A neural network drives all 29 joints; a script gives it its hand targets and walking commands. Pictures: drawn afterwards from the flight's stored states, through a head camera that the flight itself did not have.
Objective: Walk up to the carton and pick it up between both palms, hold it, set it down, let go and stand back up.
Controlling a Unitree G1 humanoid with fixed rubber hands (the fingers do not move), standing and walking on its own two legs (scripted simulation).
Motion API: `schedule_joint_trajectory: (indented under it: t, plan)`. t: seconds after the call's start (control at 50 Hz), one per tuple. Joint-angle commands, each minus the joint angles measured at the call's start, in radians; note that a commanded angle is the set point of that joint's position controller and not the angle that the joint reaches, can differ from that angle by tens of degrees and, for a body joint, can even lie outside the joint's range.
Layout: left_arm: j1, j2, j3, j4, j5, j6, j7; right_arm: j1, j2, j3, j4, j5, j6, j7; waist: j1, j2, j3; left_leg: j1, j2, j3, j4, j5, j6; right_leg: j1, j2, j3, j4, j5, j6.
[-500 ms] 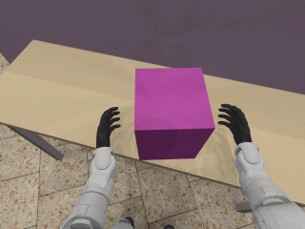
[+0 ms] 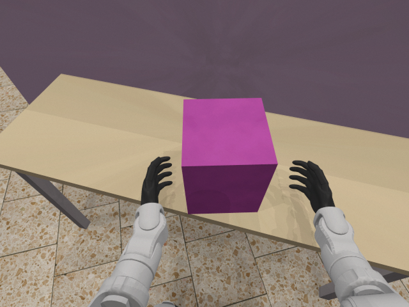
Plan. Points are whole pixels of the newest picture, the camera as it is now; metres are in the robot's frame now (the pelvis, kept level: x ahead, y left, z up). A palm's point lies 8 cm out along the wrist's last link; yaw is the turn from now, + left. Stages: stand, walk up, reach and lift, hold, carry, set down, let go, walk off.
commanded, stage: set down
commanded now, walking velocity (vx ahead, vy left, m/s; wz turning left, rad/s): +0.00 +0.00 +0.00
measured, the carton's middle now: (222, 159) +0.44 +0.03 -0.01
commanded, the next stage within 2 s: none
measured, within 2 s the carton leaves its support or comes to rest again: neither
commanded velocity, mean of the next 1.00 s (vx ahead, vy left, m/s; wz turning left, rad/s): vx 0.00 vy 0.00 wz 0.00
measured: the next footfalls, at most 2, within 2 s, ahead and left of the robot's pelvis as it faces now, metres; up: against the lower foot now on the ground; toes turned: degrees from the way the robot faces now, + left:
none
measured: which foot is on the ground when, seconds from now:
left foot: down 0.00-1.00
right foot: down 0.00-1.00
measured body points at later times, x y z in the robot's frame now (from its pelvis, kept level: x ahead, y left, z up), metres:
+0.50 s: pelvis +0.04 +0.00 +0.02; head +0.03 +0.01 +0.47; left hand +0.25 +0.17 +0.00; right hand +0.27 -0.21 -0.01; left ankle +0.05 +0.16 -0.72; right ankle +0.04 -0.06 -0.72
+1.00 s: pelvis +0.04 +0.01 +0.02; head +0.02 +0.02 +0.47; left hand +0.23 +0.19 -0.01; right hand +0.23 -0.21 -0.01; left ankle +0.05 +0.16 -0.72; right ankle +0.04 -0.06 -0.72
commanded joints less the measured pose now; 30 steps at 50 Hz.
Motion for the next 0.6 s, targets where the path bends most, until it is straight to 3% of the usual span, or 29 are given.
schedule_joint_trajectory:
  t: [0.0, 0.02, 0.04, 0.06, 0.08, 0.1, 0.12, 0.14, 0.16, 0.18, 0.2, 0.22, 0.24, 0.26, 0.28, 0.3, 0.34, 0.36, 0.38, 0.4, 0.42, 0.44, 0.46, 0.48, 0.5, 0.52, 0.54, 0.56, 0.58]
  plan:
    - [-0.197, 0.061, -0.008, -0.301, 0.013, -0.070, 0.000, -0.274, -0.114, -0.030, -0.202, 0.018, -0.085, -0.005, 0.005, -0.067, -0.468, 0.078, -0.065, 0.021, -0.061, 0.096, 0.048, 0.432, -0.063, 0.137, -0.144, 0.062, 0.050]
    - [-0.100, 0.012, -0.042, -0.324, 0.021, -0.073, -0.004, -0.168, -0.107, -0.019, -0.162, 0.038, -0.092, -0.002, -0.039, -0.065, -0.446, 0.150, -0.068, 0.010, -0.063, 0.142, 0.045, 0.421, -0.055, 0.123, -0.153, 0.134, 0.051]
    - [-0.103, 0.035, -0.023, -0.287, 0.026, -0.058, -0.011, -0.173, -0.125, -0.045, -0.181, 0.035, -0.096, 0.001, -0.046, -0.069, -0.433, 0.141, -0.063, 0.001, -0.071, 0.119, 0.055, 0.407, -0.057, 0.124, -0.159, 0.131, 0.047]
    - [-0.087, 0.057, -0.002, -0.236, 0.030, -0.050, -0.021, -0.183, -0.112, -0.021, -0.139, 0.040, -0.089, -0.004, -0.029, -0.075, -0.369, 0.122, -0.074, 0.018, -0.081, 0.128, 0.061, 0.441, -0.073, 0.153, -0.160, 0.221, 0.061]
    - [-0.033, 0.049, -0.011, -0.294, 0.028, -0.058, -0.030, -0.125, -0.127, -0.040, -0.192, 0.027, -0.109, -0.003, -0.049, -0.075, -0.375, 0.162, -0.077, 0.000, -0.091, 0.158, 0.067, 0.473, -0.072, 0.137, -0.162, 0.272, 0.056]
    - [0.026, 0.053, -0.013, -0.336, 0.032, -0.057, -0.030, -0.058, -0.129, -0.016, -0.173, 0.034, -0.121, -0.002, -0.040, -0.075, -0.348, 0.175, -0.082, 0.008, -0.099, 0.138, 0.060, 0.520, -0.081, 0.155, -0.171, 0.257, 0.061]
    - [0.157, 0.040, -0.041, -0.416, 0.019, -0.062, -0.038, 0.046, -0.132, 0.006, -0.229, 0.060, -0.129, -0.001, -0.065, -0.092, -0.340, 0.204, -0.083, -0.003, -0.097, 0.166, 0.051, 0.573, -0.083, 0.162, -0.169, 0.306, 0.074]
    - [-0.032, 0.081, -0.032, -0.344, 0.020, -0.075, -0.046, -0.118, -0.115, -0.014, -0.219, 0.033, -0.128, -0.014, -0.076, -0.055, -0.289, 0.142, -0.087, 0.004, -0.113, 0.061, 0.050, 0.523, -0.100, 0.168, -0.169, 0.223, 0.085]
    - [0.122, 0.078, -0.029, -0.395, 0.008, -0.079, -0.052, 0.038, -0.114, -0.029, -0.276, 0.032, -0.138, -0.013, -0.077, -0.071, -0.291, 0.193, -0.081, -0.001, -0.118, 0.126, 0.056, 0.564, -0.094, 0.158, -0.169, 0.287, 0.079]
    - [0.024, 0.090, -0.042, -0.388, 0.002, -0.083, -0.055, -0.059, -0.098, -0.022, -0.271, 0.021, -0.136, -0.013, -0.082, -0.067, -0.281, 0.167, -0.082, 0.004, -0.134, 0.065, 0.068, 0.539, -0.101, 0.167, -0.176, 0.238, 0.086]
    - [0.323, 0.038, -0.094, -0.505, 0.018, -0.090, -0.053, 0.198, -0.100, -0.009, -0.295, 0.044, -0.157, -0.004, -0.107, -0.069, -0.276, 0.299, -0.070, -0.021, -0.139, 0.246, 0.049, 0.604, -0.064, 0.109, -0.172, 0.445, 0.067]
    - [0.217, 0.075, -0.076, -0.462, 0.016, -0.088, -0.061, 0.105, -0.113, -0.033, -0.274, 0.036, -0.157, -0.003, -0.097, -0.070, -0.246, 0.271, -0.073, -0.022, -0.138, 0.184, 0.055, 0.553, -0.080, 0.123, -0.191, 0.344, 0.073]
    - [0.116, 0.085, -0.104, -0.501, -0.012, -0.094, -0.043, 0.034, -0.123, -0.023, -0.285, 0.044, -0.154, 0.007, -0.094, -0.004, -0.293, 0.244, -0.075, -0.007, -0.133, 0.154, 0.043, 0.535, -0.069, 0.105, -0.177, 0.276, 0.064]
    - [0.130, 0.066, -0.130, -0.514, -0.020, -0.100, -0.037, 0.060, -0.106, -0.011, -0.298, 0.037, -0.143, 0.021, -0.104, -0.004, -0.235, 0.243, -0.074, -0.016, -0.143, 0.131, 0.046, 0.490, -0.072, 0.111, -0.192, 0.219, 0.068]
    - [0.371, 0.038, -0.135, -0.552, 0.006, -0.088, -0.040, 0.275, -0.120, -0.034, -0.292, 0.050, -0.159, 0.027, -0.121, 0.005, -0.194, 0.316, -0.068, -0.036, -0.148, 0.225, 0.034, 0.525, -0.067, 0.108, -0.216, 0.310, 0.060]
    - [0.216, 0.096, -0.131, -0.535, -0.033, -0.096, -0.043, 0.118, -0.117, -0.019, -0.404, 0.039, -0.154, 0.028, -0.097, -0.054, -0.249, 0.320, -0.074, -0.015, -0.141, 0.170, 0.052, 0.491, -0.063, 0.097, -0.213, 0.259, 0.073]
    - [0.376, 0.085, -0.127, -0.541, -0.023, -0.103, -0.043, 0.286, -0.106, -0.002, -0.428, 0.035, -0.157, 0.033, -0.084, -0.099, -0.165, 0.346, -0.075, -0.018, -0.160, 0.167, 0.052, 0.489, -0.069, 0.113, -0.237, 0.250, 0.074]
    - [0.407, 0.095, -0.127, -0.565, -0.021, -0.104, -0.035, 0.293, -0.095, 0.006, -0.462, 0.039, -0.155, 0.039, -0.065, -0.081, -0.177, 0.331, -0.070, -0.013, -0.156, 0.155, 0.047, 0.503, -0.082, 0.128, -0.240, 0.204, 0.072]
    - [0.562, 0.067, -0.144, -0.538, 0.001, -0.091, -0.062, 0.480, -0.069, 0.018, -0.431, 0.038, -0.149, 0.033, -0.105, -0.091, -0.110, 0.398, -0.077, -0.023, -0.162, 0.234, 0.052, 0.533, -0.081, 0.126, -0.261, 0.322, 0.066]
    - [0.397, 0.089, -0.122, -0.581, -0.002, -0.096, -0.047, 0.329, -0.090, 0.015, -0.467, 0.046, -0.154, 0.038, -0.078, -0.062, -0.140, 0.357, -0.079, -0.011, -0.167, 0.191, 0.048, 0.510, -0.088, 0.139, -0.258, 0.258, 0.078]
    - [0.420, 0.110, -0.111, -0.516, 0.002, -0.094, -0.059, 0.385, -0.068, 0.039, -0.464, 0.047, -0.145, 0.026, -0.069, -0.105, -0.101, 0.356, -0.082, -0.005, -0.170, 0.139, 0.054, 0.504, -0.097, 0.138, -0.268, 0.234, 0.082]
    - [0.463, 0.083, -0.131, -0.582, 0.004, -0.096, -0.045, 0.420, -0.088, -0.001, -0.454, 0.038, -0.154, 0.043, -0.078, -0.055, -0.085, 0.366, -0.073, -0.014, -0.188, 0.177, 0.043, 0.499, -0.080, 0.118, -0.266, 0.207, 0.067]
    - [0.377, 0.106, -0.120, -0.541, 0.004, -0.085, -0.041, 0.326, -0.105, 0.008, -0.505, 0.037, -0.138, 0.033, -0.059, -0.046, -0.057, 0.357, -0.073, 0.000, -0.179, 0.137, 0.041, 0.446, -0.084, 0.118, -0.278, 0.162, 0.068]
    - [0.373, 0.105, -0.126, -0.544, -0.004, -0.079, -0.037, 0.362, -0.095, 0.016, -0.497, 0.046, -0.124, 0.039, -0.067, -0.071, -0.022, 0.374, -0.071, 0.002, -0.188, 0.081, 0.047, 0.423, -0.094, 0.136, -0.299, 0.069, 0.072]
    - [0.420, 0.120, -0.118, -0.532, 0.003, -0.072, -0.042, 0.402, -0.090, -0.009, -0.543, 0.018, -0.120, 0.033, -0.071, -0.099, -0.001, 0.399, -0.064, 0.002, -0.196, 0.106, 0.048, 0.417, -0.083, 0.121, -0.314, 0.118, 0.070]
    - [0.466, 0.131, -0.106, -0.474, -0.010, -0.062, -0.052, 0.478, -0.069, 0.038, -0.489, 0.035, -0.099, 0.020, -0.062, -0.081, 0.054, 0.413, -0.075, 0.023, -0.191, 0.100, 0.049, 0.417, -0.099, 0.137, -0.317, 0.128, 0.077]
    - [0.430, 0.123, -0.115, -0.591, -0.004, -0.075, -0.030, 0.431, -0.105, 0.022, -0.576, 0.058, -0.114, 0.033, -0.034, -0.032, -0.044, 0.414, -0.068, 0.009, -0.191, 0.159, 0.030, 0.469, -0.087, 0.130, -0.290, 0.185, 0.069]
    - [0.409, 0.106, -0.121, -0.586, 0.007, -0.062, -0.028, 0.424, -0.101, 0.024, -0.500, 0.065, -0.099, 0.039, -0.060, -0.040, -0.006, 0.422, -0.068, 0.010, -0.200, 0.146, 0.029, 0.452, -0.086, 0.121, -0.293, 0.202, 0.071]
    - [0.328, 0.114, -0.147, -0.629, 0.001, -0.052, -0.009, 0.344, -0.154, -0.039, -0.554, 0.057, -0.103, 0.043, -0.059, 0.021, -0.040, 0.425, -0.063, -0.001, -0.207, 0.150, 0.032, 0.415, -0.059, 0.094, -0.264, 0.177, 0.059]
